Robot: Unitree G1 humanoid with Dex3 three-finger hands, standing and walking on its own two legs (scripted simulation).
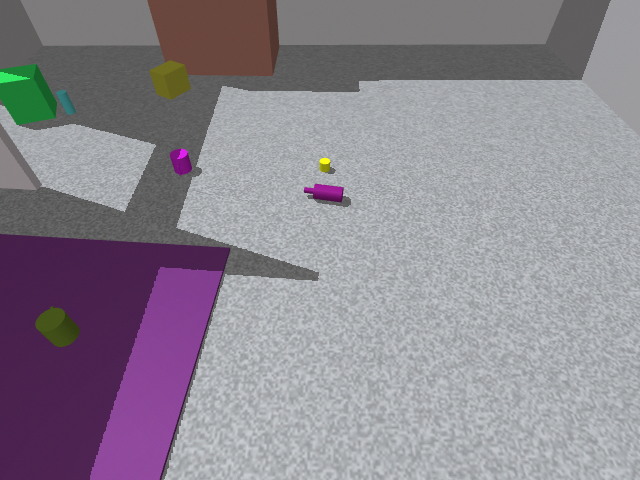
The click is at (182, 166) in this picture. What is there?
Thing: mug
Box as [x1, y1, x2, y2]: [170, 149, 191, 175]
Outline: 184,149 176,149 170,153 174,169 180,175 188,172 191,169 187,152
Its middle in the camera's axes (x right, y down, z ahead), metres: -0.70 -0.38 +1.98
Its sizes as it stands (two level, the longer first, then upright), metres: 0.122 0.088 0.097
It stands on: the floor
